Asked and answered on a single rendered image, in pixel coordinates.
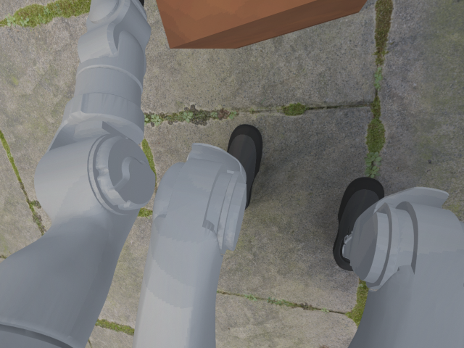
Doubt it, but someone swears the robot left forearm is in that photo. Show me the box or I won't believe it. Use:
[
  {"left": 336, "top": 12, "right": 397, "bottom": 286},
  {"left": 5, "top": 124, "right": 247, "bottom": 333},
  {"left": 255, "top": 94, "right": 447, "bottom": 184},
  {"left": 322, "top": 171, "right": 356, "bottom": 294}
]
[{"left": 46, "top": 0, "right": 151, "bottom": 153}]

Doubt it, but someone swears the left robot upper arm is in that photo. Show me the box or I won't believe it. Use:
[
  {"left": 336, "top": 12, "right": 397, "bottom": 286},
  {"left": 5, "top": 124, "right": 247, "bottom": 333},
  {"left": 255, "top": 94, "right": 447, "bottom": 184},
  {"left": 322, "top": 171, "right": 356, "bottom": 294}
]
[{"left": 0, "top": 134, "right": 156, "bottom": 348}]

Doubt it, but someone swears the carton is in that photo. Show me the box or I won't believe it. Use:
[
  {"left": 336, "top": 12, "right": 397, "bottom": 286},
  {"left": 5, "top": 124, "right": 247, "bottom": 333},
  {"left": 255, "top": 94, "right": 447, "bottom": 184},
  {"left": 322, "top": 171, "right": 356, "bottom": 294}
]
[{"left": 156, "top": 0, "right": 367, "bottom": 49}]

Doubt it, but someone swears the robot left thigh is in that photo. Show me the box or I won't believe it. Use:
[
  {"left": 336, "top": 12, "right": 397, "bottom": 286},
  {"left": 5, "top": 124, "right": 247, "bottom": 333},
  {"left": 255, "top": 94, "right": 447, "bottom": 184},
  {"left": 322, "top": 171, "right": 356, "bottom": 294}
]
[{"left": 132, "top": 157, "right": 247, "bottom": 348}]

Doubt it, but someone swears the robot left shin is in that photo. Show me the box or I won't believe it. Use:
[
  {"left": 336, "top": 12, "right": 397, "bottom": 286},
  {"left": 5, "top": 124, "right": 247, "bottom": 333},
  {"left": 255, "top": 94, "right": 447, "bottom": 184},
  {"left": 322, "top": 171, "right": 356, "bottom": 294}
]
[{"left": 152, "top": 143, "right": 247, "bottom": 221}]

